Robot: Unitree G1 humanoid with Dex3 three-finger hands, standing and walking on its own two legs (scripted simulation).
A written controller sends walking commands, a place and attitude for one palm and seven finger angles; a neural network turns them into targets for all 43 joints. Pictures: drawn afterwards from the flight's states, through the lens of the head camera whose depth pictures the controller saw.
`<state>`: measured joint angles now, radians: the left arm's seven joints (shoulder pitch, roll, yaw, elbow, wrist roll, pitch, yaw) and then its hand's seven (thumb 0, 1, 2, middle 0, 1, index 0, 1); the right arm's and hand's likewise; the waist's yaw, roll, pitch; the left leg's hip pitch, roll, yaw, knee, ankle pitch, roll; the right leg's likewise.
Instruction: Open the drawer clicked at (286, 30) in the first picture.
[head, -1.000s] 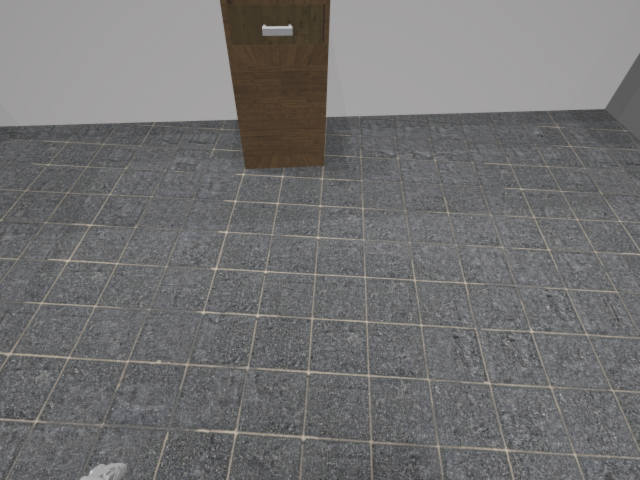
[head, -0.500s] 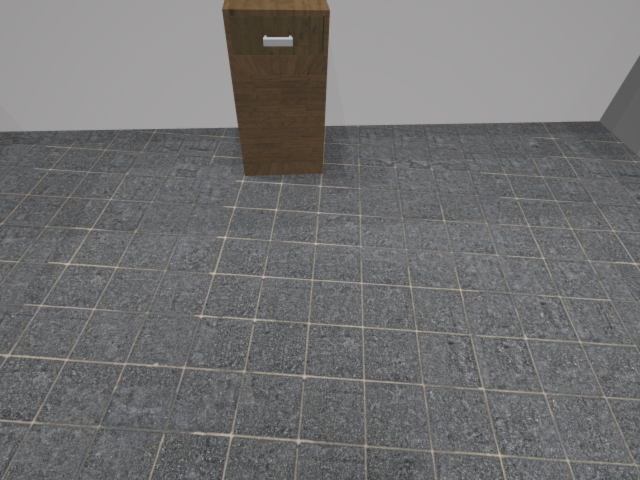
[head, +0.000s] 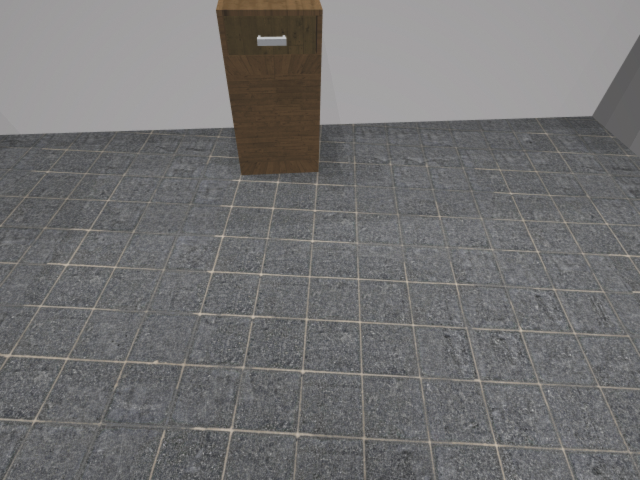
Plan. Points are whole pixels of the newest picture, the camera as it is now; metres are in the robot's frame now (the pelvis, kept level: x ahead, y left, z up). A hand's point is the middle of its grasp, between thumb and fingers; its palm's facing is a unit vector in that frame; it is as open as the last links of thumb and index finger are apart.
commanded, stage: look at it before walking up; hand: left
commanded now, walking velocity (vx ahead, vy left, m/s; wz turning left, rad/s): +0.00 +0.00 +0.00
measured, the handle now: (271, 39) +1.65 +0.29 -0.10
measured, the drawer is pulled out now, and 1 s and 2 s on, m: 0.00 0.00 0.00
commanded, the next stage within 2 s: walk to a spot facing it in 0.54 s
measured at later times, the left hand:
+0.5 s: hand out of the picture +0.07 +0.25 -0.16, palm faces -0.02 -0.94 -0.33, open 7.4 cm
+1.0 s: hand out of the picture +0.03 +0.20 -0.20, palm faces +0.01 -0.99 -0.15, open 7.4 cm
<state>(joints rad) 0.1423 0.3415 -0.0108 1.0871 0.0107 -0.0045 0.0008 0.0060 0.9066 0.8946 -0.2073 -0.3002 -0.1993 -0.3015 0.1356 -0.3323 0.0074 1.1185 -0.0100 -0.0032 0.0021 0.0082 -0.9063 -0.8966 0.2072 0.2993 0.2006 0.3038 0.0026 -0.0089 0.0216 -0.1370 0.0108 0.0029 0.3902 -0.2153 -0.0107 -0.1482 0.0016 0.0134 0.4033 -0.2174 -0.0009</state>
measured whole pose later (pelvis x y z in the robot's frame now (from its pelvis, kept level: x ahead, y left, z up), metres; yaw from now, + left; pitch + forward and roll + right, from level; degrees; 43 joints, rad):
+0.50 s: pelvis +0.00 +0.00 +0.00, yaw +0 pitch -2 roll +0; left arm 0.14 0.35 -0.01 1.09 0.01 0.00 0.00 0.01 0.91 0.89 -0.21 -0.30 -0.20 -0.30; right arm 0.12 -0.34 0.01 1.12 -0.01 -0.01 0.00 0.01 -0.91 -0.90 0.21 0.30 0.20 0.30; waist 0.01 -0.01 0.03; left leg -0.13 0.01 0.00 0.38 -0.21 -0.01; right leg -0.14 0.00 0.01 0.39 -0.21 0.00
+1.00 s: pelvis +0.07 +0.02 -0.02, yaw -2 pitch +0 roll -1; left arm 0.40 0.20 0.02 1.12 0.02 0.00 -0.01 0.00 0.91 0.89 -0.21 -0.30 -0.20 -0.30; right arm 0.32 -0.19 0.00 1.13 -0.02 -0.03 0.00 0.01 -0.91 -0.90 0.20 0.30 0.20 0.30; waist 0.02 -0.04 -0.02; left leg -0.15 0.02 0.08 0.60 -0.45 0.03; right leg -0.18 0.00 0.04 0.62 -0.40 0.00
